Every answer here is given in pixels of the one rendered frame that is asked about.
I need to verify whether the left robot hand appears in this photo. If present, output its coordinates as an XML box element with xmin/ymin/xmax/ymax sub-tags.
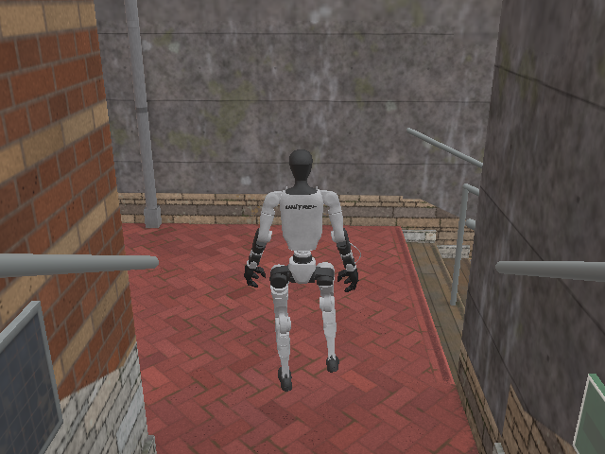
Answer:
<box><xmin>244</xmin><ymin>265</ymin><xmax>266</xmax><ymax>288</ymax></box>

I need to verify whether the left robot upper arm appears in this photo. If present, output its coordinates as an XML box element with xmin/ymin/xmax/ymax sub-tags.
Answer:
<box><xmin>257</xmin><ymin>191</ymin><xmax>282</xmax><ymax>243</ymax></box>

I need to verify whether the robot right foot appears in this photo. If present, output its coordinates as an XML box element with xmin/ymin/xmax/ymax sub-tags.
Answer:
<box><xmin>326</xmin><ymin>356</ymin><xmax>339</xmax><ymax>373</ymax></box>

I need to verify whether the right robot hand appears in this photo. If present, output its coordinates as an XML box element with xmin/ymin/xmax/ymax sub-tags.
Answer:
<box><xmin>337</xmin><ymin>269</ymin><xmax>359</xmax><ymax>292</ymax></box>

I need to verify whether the robot right forearm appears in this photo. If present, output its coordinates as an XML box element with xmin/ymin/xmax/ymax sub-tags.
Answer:
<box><xmin>337</xmin><ymin>228</ymin><xmax>356</xmax><ymax>271</ymax></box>

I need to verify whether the robot left forearm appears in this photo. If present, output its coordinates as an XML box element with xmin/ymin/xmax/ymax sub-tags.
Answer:
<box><xmin>247</xmin><ymin>228</ymin><xmax>267</xmax><ymax>269</ymax></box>

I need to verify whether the robot head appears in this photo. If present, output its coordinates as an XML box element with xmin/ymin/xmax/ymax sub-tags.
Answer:
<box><xmin>285</xmin><ymin>149</ymin><xmax>318</xmax><ymax>195</ymax></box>

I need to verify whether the right robot upper arm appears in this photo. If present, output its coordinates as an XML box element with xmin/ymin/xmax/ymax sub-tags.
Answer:
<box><xmin>321</xmin><ymin>190</ymin><xmax>346</xmax><ymax>243</ymax></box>

